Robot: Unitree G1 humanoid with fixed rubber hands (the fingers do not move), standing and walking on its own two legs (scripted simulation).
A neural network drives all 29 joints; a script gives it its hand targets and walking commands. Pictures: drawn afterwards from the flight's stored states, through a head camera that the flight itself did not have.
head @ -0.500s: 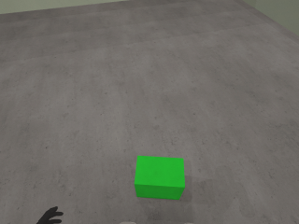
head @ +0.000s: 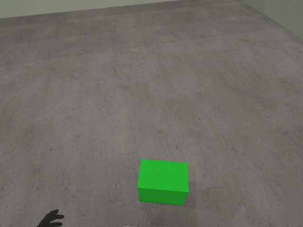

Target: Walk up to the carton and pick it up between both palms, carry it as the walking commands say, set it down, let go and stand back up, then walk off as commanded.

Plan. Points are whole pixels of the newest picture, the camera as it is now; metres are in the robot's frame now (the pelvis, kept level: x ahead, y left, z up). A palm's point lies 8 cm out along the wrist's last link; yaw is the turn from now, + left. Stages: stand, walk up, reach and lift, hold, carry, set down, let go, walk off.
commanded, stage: walk up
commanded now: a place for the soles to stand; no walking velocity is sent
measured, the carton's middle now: (162, 183) +0.44 -0.03 -0.62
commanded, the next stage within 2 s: reach and lift in 0.16 s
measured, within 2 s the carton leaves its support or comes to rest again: neither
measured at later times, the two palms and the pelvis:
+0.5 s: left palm (58, 209) +0.18 +0.29 -0.09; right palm (275, 223) +0.16 -0.31 -0.09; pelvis +0.00 +0.00 +0.00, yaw -4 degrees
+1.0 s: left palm (89, 172) +0.31 +0.24 -0.14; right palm (248, 179) +0.29 -0.29 -0.14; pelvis +0.00 +0.00 -0.04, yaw -4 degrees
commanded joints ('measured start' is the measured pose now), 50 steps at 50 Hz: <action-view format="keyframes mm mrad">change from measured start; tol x16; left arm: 1 -31 241 82 -62 22 -22 2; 8 -44 250 73 -48 17 -24 5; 9 -250 67 144 -398 -38 14 8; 12 -205 94 170 -416 23 71 -38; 32 -224 37 142 -290 -20 83 15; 50 -699 14 136 -292 -97 118 48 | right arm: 1 -29 -222 -64 -60 -15 -20 -7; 8 44 -209 -71 -42 -9 -21 -3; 10 -373 -103 -194 -487 -13 108 56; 18 -162 -141 -337 -304 -152 188 64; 22 -417 -133 -262 -356 -72 155 83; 32 -346 -45 -217 -214 3 171 55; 50 -835 -95 -264 -141 55 189 70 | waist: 1 35 9 -32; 8 -2 -88 -54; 13 -46 127 235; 27 38 77 -294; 40 -15 -87 -478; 50 -47 98 -606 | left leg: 1 -169 120 -228 -145 121 122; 5 -123 45 62 -12 33 35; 8 2 73 -45 -97 193 74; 10 -324 48 179 -278 -289 -15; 13 -454 107 150 -415 -388 7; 29 -268 47 121 62 335 -46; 39 -630 35 86 134 363 -35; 50 -468 54 62 210 412 -71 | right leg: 1 212 -91 227 -176 -76 -66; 6 161 -238 253 -297 49 -138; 8 152 -188 201 -208 77 -101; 9 20 104 66 -149 -60 44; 14 499 173 21 -55 -16 96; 23 218 106 122 52 232 43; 39 173 46 278 206 802 11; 50 -235 74 209 235 461 -1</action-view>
